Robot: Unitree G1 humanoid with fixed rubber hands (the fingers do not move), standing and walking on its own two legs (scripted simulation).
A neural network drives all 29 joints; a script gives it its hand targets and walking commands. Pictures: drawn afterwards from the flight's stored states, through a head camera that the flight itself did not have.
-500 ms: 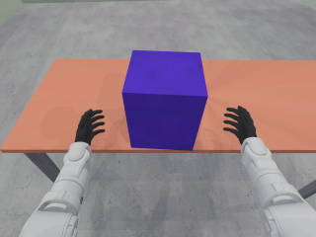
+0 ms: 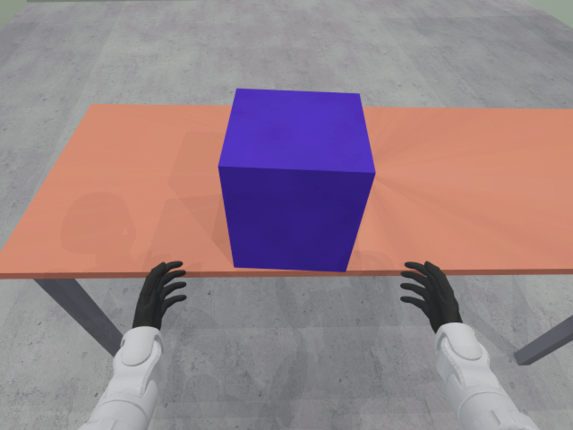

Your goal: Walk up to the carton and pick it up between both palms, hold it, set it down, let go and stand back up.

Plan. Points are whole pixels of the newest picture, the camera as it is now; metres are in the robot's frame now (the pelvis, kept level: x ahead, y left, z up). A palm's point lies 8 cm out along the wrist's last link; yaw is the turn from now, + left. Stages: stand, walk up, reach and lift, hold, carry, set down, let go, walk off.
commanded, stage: set down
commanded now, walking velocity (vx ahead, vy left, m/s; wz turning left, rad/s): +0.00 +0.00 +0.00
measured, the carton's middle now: (293, 184) +0.51 +0.01 +0.04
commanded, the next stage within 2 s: let go in 1.14 s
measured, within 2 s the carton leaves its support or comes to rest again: neither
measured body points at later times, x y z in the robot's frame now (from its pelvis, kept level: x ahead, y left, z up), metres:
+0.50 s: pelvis +0.02 +0.00 +0.00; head +0.02 +0.02 +0.45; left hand +0.23 +0.23 -0.05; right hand +0.24 -0.22 -0.05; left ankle +0.01 +0.13 -0.74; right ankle -0.01 -0.11 -0.74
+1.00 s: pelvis +0.00 +0.00 +0.00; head +0.01 +0.01 +0.45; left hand +0.18 +0.22 -0.08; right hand +0.19 -0.21 -0.08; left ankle +0.01 +0.13 -0.74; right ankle -0.01 -0.11 -0.74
